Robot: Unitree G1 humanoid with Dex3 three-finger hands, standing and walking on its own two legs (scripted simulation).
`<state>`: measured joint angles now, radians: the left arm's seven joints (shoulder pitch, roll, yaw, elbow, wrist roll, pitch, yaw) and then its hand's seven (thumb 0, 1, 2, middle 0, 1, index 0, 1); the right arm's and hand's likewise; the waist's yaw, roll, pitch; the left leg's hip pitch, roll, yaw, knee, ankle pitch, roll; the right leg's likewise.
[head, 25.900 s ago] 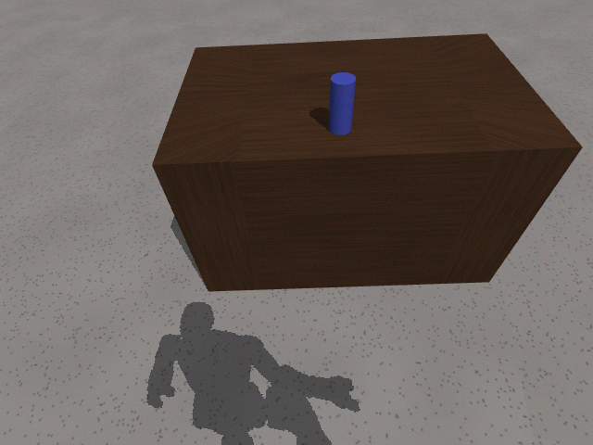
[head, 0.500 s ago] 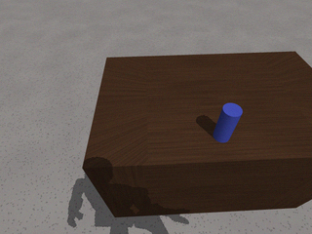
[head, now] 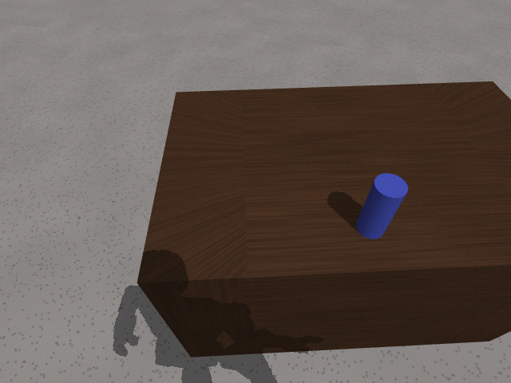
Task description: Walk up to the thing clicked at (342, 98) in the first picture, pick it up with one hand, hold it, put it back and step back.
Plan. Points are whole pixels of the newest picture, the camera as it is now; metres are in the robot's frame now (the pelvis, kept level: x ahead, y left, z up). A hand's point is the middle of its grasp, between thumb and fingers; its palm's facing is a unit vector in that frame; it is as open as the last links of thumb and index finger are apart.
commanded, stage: home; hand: right
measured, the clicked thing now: (379, 208) +0.45 -0.22 -0.06
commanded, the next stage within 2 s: stand in 0.32 s
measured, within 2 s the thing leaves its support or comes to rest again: neither
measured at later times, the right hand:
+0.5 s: hand out of the picture +0.08 -0.26 -0.15, palm faces -0.02 +0.93 -0.36, open 17.2 cm
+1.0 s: hand out of the picture +0.07 -0.26 -0.16, palm faces -0.03 +0.94 -0.35, open 7.9 cm
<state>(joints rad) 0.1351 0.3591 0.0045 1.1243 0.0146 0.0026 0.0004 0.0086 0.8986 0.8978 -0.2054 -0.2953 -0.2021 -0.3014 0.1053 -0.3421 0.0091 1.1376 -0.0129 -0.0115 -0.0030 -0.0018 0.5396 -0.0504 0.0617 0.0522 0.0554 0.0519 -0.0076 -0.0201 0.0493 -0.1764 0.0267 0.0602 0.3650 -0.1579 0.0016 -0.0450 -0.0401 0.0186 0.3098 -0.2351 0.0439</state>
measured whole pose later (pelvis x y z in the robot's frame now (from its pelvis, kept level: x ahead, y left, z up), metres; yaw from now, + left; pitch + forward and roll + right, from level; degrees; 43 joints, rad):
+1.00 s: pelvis +0.00 -0.01 +0.00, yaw +1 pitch -2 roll +0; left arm 0.15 0.35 0.01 1.11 0.01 0.00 0.00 0.01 0.90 0.90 -0.21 -0.30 -0.20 -0.30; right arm 0.11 -0.34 0.00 1.14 -0.01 -0.01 0.00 0.00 -0.80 -0.88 0.20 0.30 0.20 0.30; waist -0.01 -0.01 0.05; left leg -0.16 0.03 0.04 0.35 -0.15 -0.01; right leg -0.03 -0.04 0.00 0.30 -0.24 0.03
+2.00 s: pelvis +0.01 -0.01 +0.00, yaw +1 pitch -2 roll +0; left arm 0.16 0.35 0.01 1.10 0.01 0.00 0.00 0.01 0.90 0.90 -0.21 -0.30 -0.20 -0.30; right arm 0.11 -0.34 -0.01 1.14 -0.01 -0.01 0.00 0.01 -0.90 -0.90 0.21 0.30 0.20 0.30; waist -0.01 -0.01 0.05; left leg -0.16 0.02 0.03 0.34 -0.15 -0.01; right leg -0.02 -0.04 -0.01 0.29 -0.24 0.04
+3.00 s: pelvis +0.00 -0.01 +0.00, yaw +1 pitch -1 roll +0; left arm 0.14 0.37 0.02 1.07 0.00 0.01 0.00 0.01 0.90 0.90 -0.21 -0.30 -0.20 -0.30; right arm 0.10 -0.35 -0.01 1.11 0.00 0.01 0.01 0.01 -0.90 -0.90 0.21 0.30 0.20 0.30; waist -0.01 -0.01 0.07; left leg -0.20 0.02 0.04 0.38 -0.15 -0.01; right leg -0.08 -0.04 -0.01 0.37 -0.26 0.03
